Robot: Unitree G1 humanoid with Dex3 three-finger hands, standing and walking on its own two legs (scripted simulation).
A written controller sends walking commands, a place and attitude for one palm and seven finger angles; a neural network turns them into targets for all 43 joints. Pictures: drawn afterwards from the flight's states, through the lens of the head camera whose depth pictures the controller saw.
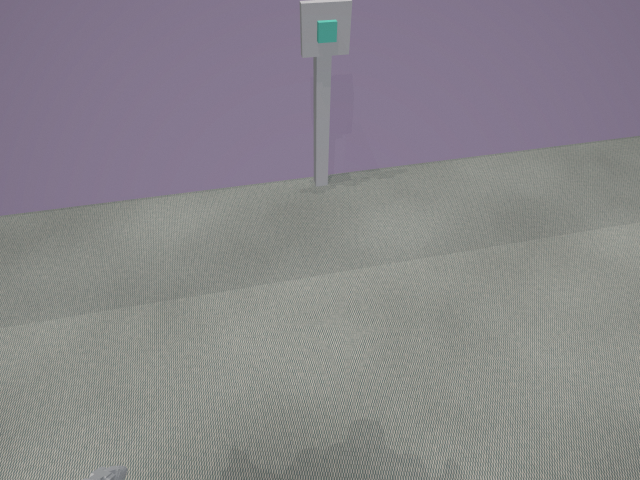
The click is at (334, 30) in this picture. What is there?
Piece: button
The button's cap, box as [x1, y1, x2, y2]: [317, 20, 336, 42]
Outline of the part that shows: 317,21 317,41 336,41 336,20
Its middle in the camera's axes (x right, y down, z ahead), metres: +0.02 -0.74 +1.38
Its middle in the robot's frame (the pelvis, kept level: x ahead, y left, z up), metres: +1.53 +0.05 -0.03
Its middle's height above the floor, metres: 0.74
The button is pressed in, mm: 0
